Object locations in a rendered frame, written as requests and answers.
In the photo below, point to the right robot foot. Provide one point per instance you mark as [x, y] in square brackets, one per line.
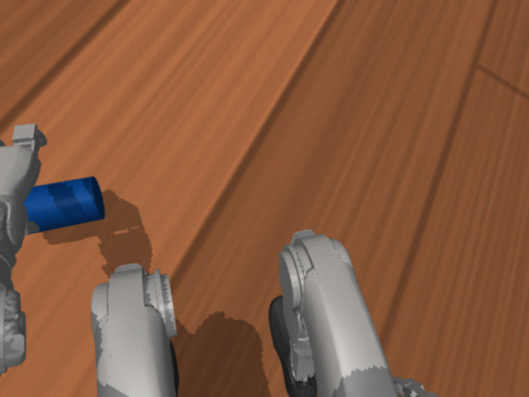
[281, 341]

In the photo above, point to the left robot arm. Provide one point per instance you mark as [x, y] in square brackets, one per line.
[12, 319]

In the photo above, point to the right robot hand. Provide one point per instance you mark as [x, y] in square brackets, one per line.
[411, 388]

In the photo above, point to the can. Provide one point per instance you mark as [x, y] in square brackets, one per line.
[64, 204]

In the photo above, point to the left robot hand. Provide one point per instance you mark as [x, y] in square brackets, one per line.
[20, 166]

